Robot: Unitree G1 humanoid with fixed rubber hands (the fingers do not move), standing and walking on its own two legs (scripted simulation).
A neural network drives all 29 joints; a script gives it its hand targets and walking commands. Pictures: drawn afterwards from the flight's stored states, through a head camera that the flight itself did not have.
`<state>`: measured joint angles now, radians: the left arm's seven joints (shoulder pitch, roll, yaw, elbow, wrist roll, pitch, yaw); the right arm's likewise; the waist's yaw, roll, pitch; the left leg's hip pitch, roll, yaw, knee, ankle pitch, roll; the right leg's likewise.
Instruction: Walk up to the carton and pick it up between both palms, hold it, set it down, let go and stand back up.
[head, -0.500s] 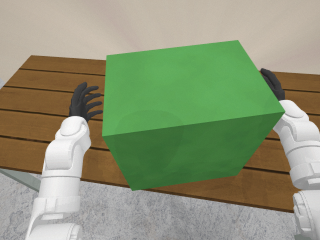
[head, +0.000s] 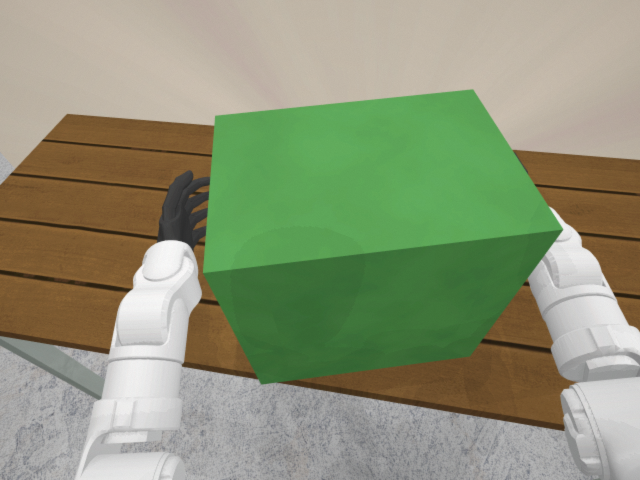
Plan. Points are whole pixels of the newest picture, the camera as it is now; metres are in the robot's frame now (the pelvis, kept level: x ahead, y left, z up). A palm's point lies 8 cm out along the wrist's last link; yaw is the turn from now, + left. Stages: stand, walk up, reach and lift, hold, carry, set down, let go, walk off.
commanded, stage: reach and lift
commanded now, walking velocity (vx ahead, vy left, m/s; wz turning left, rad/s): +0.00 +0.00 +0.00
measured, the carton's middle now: (357, 250) +0.37 -0.01 +0.07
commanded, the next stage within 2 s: none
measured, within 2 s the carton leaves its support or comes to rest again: leaves its support in 1.70 s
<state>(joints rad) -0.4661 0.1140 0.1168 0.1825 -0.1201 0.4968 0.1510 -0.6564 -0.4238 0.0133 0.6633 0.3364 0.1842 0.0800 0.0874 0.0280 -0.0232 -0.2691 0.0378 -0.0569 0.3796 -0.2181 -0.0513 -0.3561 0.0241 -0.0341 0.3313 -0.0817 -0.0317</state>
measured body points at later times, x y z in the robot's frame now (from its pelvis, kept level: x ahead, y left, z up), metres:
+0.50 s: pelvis +0.00 -0.01 +0.00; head +0.04 -0.01 +0.45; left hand +0.37 +0.20 +0.11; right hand +0.43 -0.19 +0.10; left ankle -0.02 +0.15 -0.74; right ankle +0.05 -0.10 -0.74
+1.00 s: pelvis +0.00 -0.01 +0.00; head +0.03 -0.01 +0.45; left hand +0.38 +0.20 +0.11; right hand +0.43 -0.19 +0.11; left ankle -0.02 +0.15 -0.74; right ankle +0.05 -0.10 -0.74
